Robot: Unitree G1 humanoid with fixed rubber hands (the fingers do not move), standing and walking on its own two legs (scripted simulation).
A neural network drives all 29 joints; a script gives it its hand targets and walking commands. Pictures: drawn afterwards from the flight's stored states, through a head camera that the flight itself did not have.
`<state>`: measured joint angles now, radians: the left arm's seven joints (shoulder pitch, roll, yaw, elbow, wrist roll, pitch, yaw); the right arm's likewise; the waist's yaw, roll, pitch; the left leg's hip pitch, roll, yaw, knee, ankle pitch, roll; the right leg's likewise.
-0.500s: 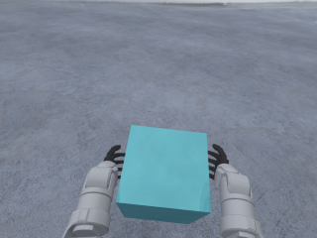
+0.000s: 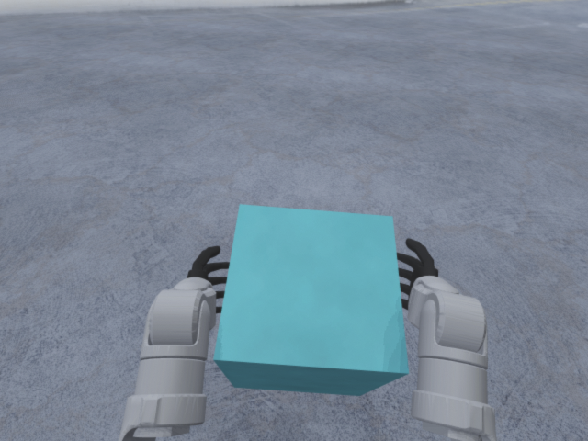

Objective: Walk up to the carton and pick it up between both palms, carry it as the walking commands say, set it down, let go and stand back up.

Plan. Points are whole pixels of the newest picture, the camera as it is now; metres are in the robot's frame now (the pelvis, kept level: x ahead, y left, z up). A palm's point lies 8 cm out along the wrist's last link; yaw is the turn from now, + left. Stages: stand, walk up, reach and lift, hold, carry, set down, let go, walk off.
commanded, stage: carry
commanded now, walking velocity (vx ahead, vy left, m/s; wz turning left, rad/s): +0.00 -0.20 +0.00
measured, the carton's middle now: (305, 310) +0.31 -0.01 +0.04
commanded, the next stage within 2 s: none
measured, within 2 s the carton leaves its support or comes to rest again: neither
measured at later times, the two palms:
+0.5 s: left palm (202, 307) +0.26 +0.13 +0.11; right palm (437, 297) +0.27 -0.17 +0.13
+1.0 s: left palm (225, 313) +0.25 +0.10 +0.10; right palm (455, 299) +0.27 -0.20 +0.11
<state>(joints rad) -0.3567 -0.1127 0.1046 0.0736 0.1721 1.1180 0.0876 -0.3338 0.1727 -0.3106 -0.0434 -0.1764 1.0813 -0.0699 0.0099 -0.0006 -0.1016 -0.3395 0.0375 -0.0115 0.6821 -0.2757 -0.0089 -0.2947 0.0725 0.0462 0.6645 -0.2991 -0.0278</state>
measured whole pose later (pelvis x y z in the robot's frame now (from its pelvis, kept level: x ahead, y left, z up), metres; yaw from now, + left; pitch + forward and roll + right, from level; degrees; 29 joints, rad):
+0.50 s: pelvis +0.00 -0.02 +0.00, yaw +0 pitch -3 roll +0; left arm -0.28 -0.16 0.13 -0.21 0.15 1.35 0.14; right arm -0.31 0.16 -0.26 -0.24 -0.11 1.30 -0.11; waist 0.00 0.00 -0.12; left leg -0.37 0.06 -0.01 0.69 -0.27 -0.04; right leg -0.34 0.07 0.03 0.75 -0.33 -0.05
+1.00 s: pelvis -0.01 -0.05 +0.00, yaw +2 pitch +1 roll +0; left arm -0.27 -0.15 0.12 -0.23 0.12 1.31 0.14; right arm -0.28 0.16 -0.23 -0.29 -0.11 1.28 -0.11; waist 0.01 0.01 -0.12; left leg -0.41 0.08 -0.01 0.70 -0.37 -0.06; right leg -0.39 0.04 -0.02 0.69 -0.32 -0.05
